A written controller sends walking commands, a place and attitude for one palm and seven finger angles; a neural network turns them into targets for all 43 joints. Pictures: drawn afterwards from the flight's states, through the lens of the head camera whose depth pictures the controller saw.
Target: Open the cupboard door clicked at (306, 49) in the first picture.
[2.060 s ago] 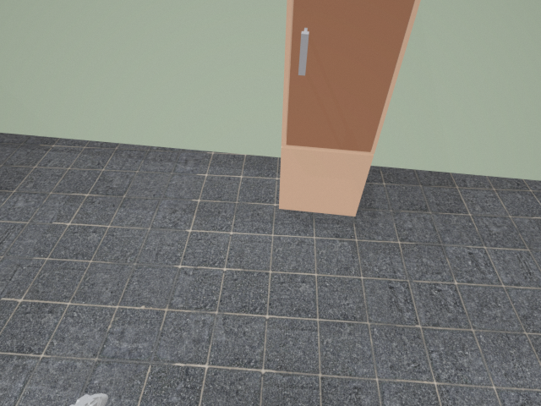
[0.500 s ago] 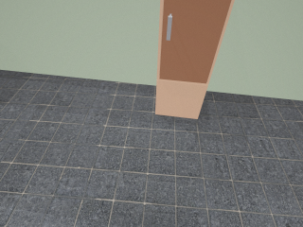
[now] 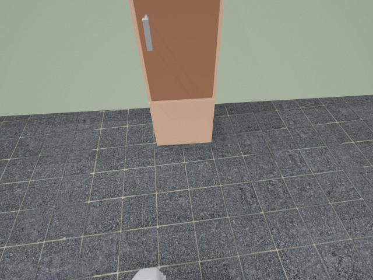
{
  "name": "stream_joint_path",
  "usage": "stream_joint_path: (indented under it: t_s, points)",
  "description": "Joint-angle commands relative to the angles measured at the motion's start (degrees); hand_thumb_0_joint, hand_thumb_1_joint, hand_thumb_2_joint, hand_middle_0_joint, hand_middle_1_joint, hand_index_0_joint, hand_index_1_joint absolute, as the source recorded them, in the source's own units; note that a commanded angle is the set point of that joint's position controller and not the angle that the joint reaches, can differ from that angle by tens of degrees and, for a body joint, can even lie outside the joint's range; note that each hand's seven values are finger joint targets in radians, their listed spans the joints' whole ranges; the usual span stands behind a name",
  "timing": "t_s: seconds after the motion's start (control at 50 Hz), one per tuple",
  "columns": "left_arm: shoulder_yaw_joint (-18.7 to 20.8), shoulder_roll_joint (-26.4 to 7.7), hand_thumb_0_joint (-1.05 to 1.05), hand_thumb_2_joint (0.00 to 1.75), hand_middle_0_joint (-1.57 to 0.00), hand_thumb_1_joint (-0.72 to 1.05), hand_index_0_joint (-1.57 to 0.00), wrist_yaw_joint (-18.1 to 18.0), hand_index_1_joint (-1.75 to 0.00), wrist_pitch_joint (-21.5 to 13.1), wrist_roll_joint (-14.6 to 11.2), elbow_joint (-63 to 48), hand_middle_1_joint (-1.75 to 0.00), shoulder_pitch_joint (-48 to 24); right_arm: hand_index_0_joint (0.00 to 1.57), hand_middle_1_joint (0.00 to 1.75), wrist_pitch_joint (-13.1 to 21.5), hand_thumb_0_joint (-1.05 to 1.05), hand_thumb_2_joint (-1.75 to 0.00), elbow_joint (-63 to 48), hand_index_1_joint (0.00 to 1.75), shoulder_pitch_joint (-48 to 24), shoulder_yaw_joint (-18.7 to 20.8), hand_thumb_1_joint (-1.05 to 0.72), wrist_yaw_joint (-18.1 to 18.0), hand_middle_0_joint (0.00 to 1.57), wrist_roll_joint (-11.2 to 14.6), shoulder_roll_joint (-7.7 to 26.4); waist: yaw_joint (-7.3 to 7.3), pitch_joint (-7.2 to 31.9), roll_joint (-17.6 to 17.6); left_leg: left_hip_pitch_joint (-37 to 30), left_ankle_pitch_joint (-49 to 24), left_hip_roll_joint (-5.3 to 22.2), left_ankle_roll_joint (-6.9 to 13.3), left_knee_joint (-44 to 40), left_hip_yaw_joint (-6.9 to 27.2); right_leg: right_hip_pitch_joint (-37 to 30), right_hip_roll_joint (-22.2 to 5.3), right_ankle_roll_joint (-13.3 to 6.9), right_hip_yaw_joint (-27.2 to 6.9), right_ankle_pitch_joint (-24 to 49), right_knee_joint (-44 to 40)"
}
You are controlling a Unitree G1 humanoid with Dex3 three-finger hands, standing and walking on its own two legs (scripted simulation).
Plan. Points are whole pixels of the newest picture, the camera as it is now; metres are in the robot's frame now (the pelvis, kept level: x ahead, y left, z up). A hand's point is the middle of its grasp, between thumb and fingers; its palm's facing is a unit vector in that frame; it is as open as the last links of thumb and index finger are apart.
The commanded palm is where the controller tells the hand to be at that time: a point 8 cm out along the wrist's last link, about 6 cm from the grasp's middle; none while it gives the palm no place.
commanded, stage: walk to a spot facing it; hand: left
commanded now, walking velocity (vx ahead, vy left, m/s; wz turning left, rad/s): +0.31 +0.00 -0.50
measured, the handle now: (148, 32) +1.01 +0.26 +0.05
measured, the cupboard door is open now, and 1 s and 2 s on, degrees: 0 0 0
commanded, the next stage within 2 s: turn to face it in 0.52 s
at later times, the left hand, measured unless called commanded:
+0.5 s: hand (104, 242) +0.23 +0.26 -0.19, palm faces -0.18 -0.96 -0.20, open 7.4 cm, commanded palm none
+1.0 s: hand (157, 176) +0.44 +0.15 -0.16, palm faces -0.36 -0.92 -0.15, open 7.4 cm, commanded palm none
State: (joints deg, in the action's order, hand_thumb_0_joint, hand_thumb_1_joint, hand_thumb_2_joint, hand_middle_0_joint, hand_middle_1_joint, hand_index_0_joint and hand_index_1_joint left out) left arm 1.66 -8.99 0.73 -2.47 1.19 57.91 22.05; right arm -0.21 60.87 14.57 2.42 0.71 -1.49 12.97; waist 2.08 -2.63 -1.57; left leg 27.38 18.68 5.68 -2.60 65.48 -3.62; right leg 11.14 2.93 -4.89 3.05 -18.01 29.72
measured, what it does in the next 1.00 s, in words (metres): walks ahead, turning right: left foot, then right foot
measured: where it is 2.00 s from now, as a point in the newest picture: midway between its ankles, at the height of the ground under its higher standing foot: outside the picture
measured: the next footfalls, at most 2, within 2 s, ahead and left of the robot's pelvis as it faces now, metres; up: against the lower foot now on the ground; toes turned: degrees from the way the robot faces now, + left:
left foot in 0.38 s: +0.31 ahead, +0.13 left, +0.00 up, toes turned -5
right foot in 0.84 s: +0.27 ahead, -0.10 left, +0.00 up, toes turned -29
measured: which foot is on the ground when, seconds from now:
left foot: up 0.00-0.36, down 0.38-0.88, up 0.90-1.00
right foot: down 0.00-0.38, up 0.40-0.82, down 0.84-1.00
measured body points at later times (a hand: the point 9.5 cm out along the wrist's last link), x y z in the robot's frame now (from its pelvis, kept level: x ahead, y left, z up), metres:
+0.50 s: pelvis +0.20 +0.06 -0.01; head +0.23 +0.08 +0.44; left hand +0.24 +0.32 -0.17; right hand +0.28 -0.19 -0.13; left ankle +0.27 +0.13 -0.73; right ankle +0.08 -0.03 -0.63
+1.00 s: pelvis +0.27 +0.05 +0.00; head +0.28 +0.05 +0.45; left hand +0.46 +0.20 -0.14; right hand +0.13 -0.13 -0.16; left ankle +0.26 +0.15 -0.70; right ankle +0.24 -0.08 -0.73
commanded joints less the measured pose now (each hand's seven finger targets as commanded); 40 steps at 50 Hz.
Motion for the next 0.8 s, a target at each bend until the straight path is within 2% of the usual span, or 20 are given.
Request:
stream_joint_path:
  t_s: [0.0,0.06,0.12,0.18,0.22,0.26,0.28,0.3,0.32,0.34,0.36,0.38,0.42,0.46,0.5,0.6,0.62,0.7,0.74,0.78]
  points:
    - [3.0,-10.44,0.0,0.9,-0.2,0.9,-0.2,-1.12,-0.3,-1.83,0.02,-1.83,-0.3,3.98,0.2,0.3,2.04,0.0,-0.9,-7.97,0.3,-5.05,1.72,-0.9,0.01,0.2,0.07,3.15,-1.33,-0.82,5.43,12.66,-6.77,2.27,-1.33,-1.93,2.16,-4.41,-15.11,-6.17,-19.6,11.74,-17.68]
    - [2.95,-9.83,0.0,0.9,-0.2,0.9,-0.2,-1.23,-0.3,-2.13,-0.01,-0.85,-0.3,5.94,0.2,0.3,2.15,0.0,-0.9,-9.57,0.3,-7.71,1.81,-0.9,0.31,0.2,0.12,2.37,-0.56,-0.74,6.29,15.2,-9.68,1.92,-1.76,-4.52,1.69,-7.01,-13.9,-5.51,-17.95,17.0,-16.8]
    - [2.98,-9.56,0.0,0.9,-0.2,0.9,-0.2,-1.66,-0.3,-2.17,0.24,-0.06,-0.3,7.91,0.2,0.3,2.52,0.0,-0.9,-11.72,0.3,-12.16,1.65,-0.9,0.48,0.2,0.27,1.74,0.9,-0.75,6.69,17.08,-9.54,1.35,-1.74,-8.92,0.93,-11.03,-13.75,-5.62,-18.67,24.09,-14.94]
    - [2.92,-9.2,0.0,0.9,-0.2,0.9,-0.2,-2.04,-0.3,-1.88,0.33,0.16,-0.3,9.15,0.2,0.3,2.83,0.0,-0.9,-13.79,0.3,-16.86,1.24,-0.9,0.58,0.2,0.43,1.03,2.35,-2.25,8.48,15.53,-8.83,-0.09,-1.12,-14.68,-0.48,-12.44,-13.02,-5.05,-18.82,33.1,-13.17]
    - [3.06,-9.6,0.0,0.9,-0.2,0.9,-0.2,-2.35,-0.3,-1.51,0.61,-0.03,-0.3,8.74,0.2,0.3,3.1,0.0,-0.9,-14.79,0.3,-18.4,1.09,-0.9,0.53,0.2,0.66,0.88,2.47,-2.64,10.1,11.33,-7.34,-1.21,-0.42,-19.78,-1.12,-11.87,-13.14,-4.6,-19.49,37.6,-11.57]
    - [3.5,-11.01,0.0,0.9,-0.2,0.9,-0.2,-2.48,-0.3,-1.19,0.48,-1.08,-0.3,6.57,0.2,0.3,3.47,0.0,-0.9,-14.64,0.3,-16.04,1.04,-0.9,0.22,0.2,0.93,1.46,0.97,-0.64,10.53,2.86,-5.54,-3.26,0.68,-26.62,-2.14,-10.97,-12.45,-3.87,-19.21,44.49,-8.04]
    - [3.85,-11.84,0.0,0.9,-0.2,0.9,-0.2,-2.39,-0.3,-1.14,0.31,-1.54,-0.3,5.29,0.2,0.3,3.64,0.0,-0.9,-13.73,0.3,-12.42,1.29,-0.9,-0.26,0.2,0.95,2.2,-0.91,0.84,11.03,-3.87,-6.31,-4.97,1.17,-29.87,-3.44,-9.07,-11.55,-3.25,-18.42,48.95,-4.49]
    - [4.08,-12.07,0.0,0.9,-0.2,0.9,-0.2,-2.41,-0.3,-1.06,-0.01,-2.17,-0.3,3.92,0.2,0.3,3.78,0.0,-0.9,-11.65,0.3,-5.42,1.56,-0.9,-1.12,0.2,0.79,3.59,-4.21,3.44,9.85,-14.24,-10.68,-6.06,1.84,-35.35,-3.71,-5.51,-9.44,-1.58,-17.07,50.68,1.92]
    - [4.28,-11.19,0.0,0.9,-0.2,0.9,-0.2,-2.28,-0.3,-0.93,-0.42,-2.5,-0.3,3.39,0.2,0.3,3.84,0.0,-0.9,-8.99,0.3,3.59,2.22,-0.9,-1.94,0.2,0.47,6.89,-7.57,8.45,7.18,-29.93,-17.1,-1.22,2.79,-37.23,-0.35,2.58,-7.15,0.28,-15.68,40.66,12.3]
    - [4.3,-7.65,0.0,0.9,-0.2,0.9,-0.2,-1.64,-0.3,-0.64,-1.58,-3.38,-0.3,6.1,0.2,0.3,4.02,0.0,-0.9,-7.81,0.3,10.22,3.67,-0.9,-2.45,0.2,-0.33,13.71,-8.49,16.3,-8.95,-43.29,-31.42,17.8,9.65,-36.25,20.05,16.17,1.16,3.33,-8.64,5.35,31.7]
    - [3.97,-6.79,0.0,0.9,-0.2,0.9,-0.2,-1.38,-0.3,-0.83,-1.18,-4.5,-0.3,5.85,0.2,0.3,3.42,0.0,-0.9,-7.66,0.3,11.6,2.97,-0.9,-2.1,0.2,0.49,14.45,-6.86,16.82,-11.35,-38.46,-36.18,26.48,14.52,-42.3,27.24,19.08,1.36,4.01,-6.28,-17.7,46.13]
    - [3.87,-7.62,0.0,0.9,-0.2,0.9,-0.2,-1.37,-0.3,0.02,-0.8,-4.34,-0.3,3.72,0.2,0.3,3.73,0.0,-0.9,-8.75,0.3,6.67,2.13,-0.9,-2.12,0.2,1.01,11.32,-5.6,13.15,-7.63,-30.79,-26.2,25.63,14.01,-45.95,24.02,20.9,-1.72,4.59,-7.02,-14.65,50.61]
    - [4.17,-7.05,0.0,0.9,-0.2,0.9,-0.2,0.16,-0.3,1.54,0.12,-5.27,-0.3,-0.91,0.2,0.3,3.81,0.0,-0.9,-10.22,0.3,-2.36,0.67,-0.9,-2.28,0.2,0.75,5.55,-1.82,0.41,-8.06,-14.77,-15.67,19.39,10.98,-49.73,14.17,21.44,-6.77,5.69,-4.72,-7.49,49.7]
    - [4.19,-5.24,0.0,0.9,-0.2,0.9,-0.2,0.83,-0.3,3.5,0.53,-4.76,-0.3,0.62,0.2,0.3,4.12,0.0,-0.9,-10.08,0.3,-3.64,0.28,-0.9,-2.5,0.2,0.36,3.52,0.01,0.87,-6.26,-10.89,-22.06,15.15,9.27,-49.26,4.75,18.4,-7.46,6.5,-3.14,-3.25,46.21]
    - [4.17,-4.73,0.0,0.9,-0.2,0.9,-0.2,0.93,-0.3,4.65,0.35,-5.21,-0.3,0.46,0.2,0.3,4.01,0.0,-0.9,-9.84,0.3,-3.52,0.62,-0.9,-2.61,0.2,0.5,4.18,0.27,2.87,-5.92,-12.68,-24.63,14.13,9.62,-48.67,-0.45,18.44,-7.73,7.03,-2.0,-1.44,43.02]
    - [4.09,-4.71,0.0,0.9,-0.2,0.9,-0.2,0.97,-0.3,5.76,0.59,-7.85,-0.3,-6.95,0.2,0.3,3.51,0.0,-0.9,-8.3,0.3,-0.1,1.22,-0.9,-2.63,0.2,0.48,4.96,-1.44,1.92,-4.28,-17.43,-26.72,15.13,10.87,-48.68,-3.17,22.49,-9.09,8.31,-1.64,2.34,35.65]
    - [3.77,-4.44,0.0,0.9,-0.2,0.9,-0.2,0.65,-0.3,5.53,0.66,-8.01,-0.3,-8.61,0.2,0.3,3.39,0.0,-0.9,-7.52,0.3,1.75,1.08,-0.9,-2.6,0.2,0.28,4.59,-2.32,1.62,-2.74,-16.85,-28.52,15.03,11.43,-48.55,-1.98,21.16,-9.02,8.11,-1.61,2.29,32.84]
    - [1.82,-2.81,0.0,0.9,-0.2,0.9,-0.2,-0.63,-0.3,4.61,0.55,-6.82,-0.3,-11.48,0.2,0.3,2.94,0.0,-0.9,-4.25,0.3,4.86,0.92,-0.9,-2.24,0.2,-0.34,4.97,-3.45,2.08,-5.32,-16.97,-33.06,13.22,12.17,-46.06,-2.68,12.47,-7.23,7.17,1.18,0.87,16.61]
    - [1.08,-3.86,0.0,0.9,-0.2,0.9,-0.2,-1.23,-0.3,3.45,0.48,-6.0,-0.3,-12.53,0.2,0.3,2.89,0.0,-0.9,-2.69,0.3,6.0,1.01,-0.9,-2.18,0.2,-0.31,6.02,-3.26,2.77,-5.25,-17.57,-34.19,11.96,11.36,-44.29,-0.74,7.03,-6.44,6.51,1.86,1.24,8.12]
    - [0.82,-4.84,0.0,0.9,-0.2,0.9,-0.2,-1.69,-0.3,2.67,0.15,-4.4,-0.3,-10.93,0.2,0.3,2.62,0.0,-0.9,-1.28,0.3,6.61,0.65,-0.9,-2.06,0.2,0.18,4.94,-1.81,4.25,-3.94,-17.63,-30.64,9.51,8.15,-41.15,-0.24,0.22,-6.55,6.51,3.04,8.86,-3.4]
